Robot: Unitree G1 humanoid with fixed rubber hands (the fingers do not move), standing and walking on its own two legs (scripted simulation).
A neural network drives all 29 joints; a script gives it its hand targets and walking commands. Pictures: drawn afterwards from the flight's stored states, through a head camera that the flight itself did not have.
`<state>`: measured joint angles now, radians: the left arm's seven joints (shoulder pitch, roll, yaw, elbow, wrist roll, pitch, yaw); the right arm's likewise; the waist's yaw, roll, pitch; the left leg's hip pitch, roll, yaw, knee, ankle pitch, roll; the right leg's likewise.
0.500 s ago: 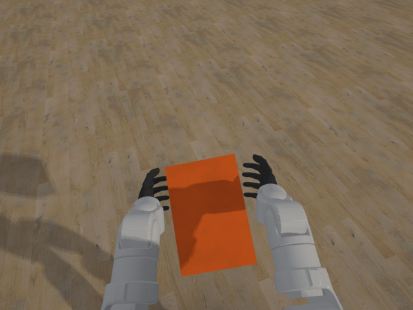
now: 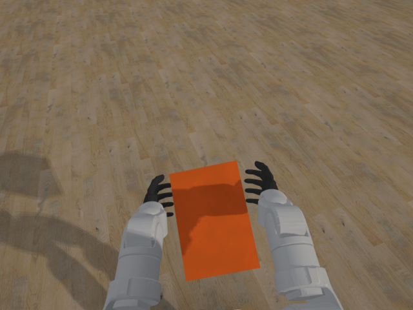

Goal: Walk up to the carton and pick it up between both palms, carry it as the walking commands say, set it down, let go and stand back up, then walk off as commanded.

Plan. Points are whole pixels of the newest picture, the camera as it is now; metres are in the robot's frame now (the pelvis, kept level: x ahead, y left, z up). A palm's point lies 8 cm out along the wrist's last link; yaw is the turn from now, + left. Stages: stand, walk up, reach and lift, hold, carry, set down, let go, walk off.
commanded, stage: carry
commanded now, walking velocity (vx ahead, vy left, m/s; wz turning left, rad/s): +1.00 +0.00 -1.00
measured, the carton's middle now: (214, 216) +0.34 +0.00 -0.06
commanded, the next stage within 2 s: none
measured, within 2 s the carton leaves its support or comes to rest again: neither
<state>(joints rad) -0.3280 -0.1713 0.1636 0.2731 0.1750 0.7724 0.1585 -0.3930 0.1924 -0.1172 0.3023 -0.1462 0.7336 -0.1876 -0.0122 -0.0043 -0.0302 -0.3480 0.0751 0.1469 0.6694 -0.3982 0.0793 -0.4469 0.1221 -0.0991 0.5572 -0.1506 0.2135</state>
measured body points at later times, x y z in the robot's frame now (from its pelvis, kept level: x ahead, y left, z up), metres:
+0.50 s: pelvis +0.05 -0.01 +0.02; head +0.06 +0.00 +0.47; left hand +0.37 +0.10 +0.08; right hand +0.38 -0.14 +0.10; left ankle -0.04 +0.11 -0.72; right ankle +0.02 -0.12 -0.68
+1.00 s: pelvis +0.29 -0.10 +0.00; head +0.32 -0.09 +0.45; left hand +0.63 -0.13 +0.07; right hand +0.54 -0.35 +0.08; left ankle +0.25 +0.06 -0.72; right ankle +0.15 -0.18 -0.65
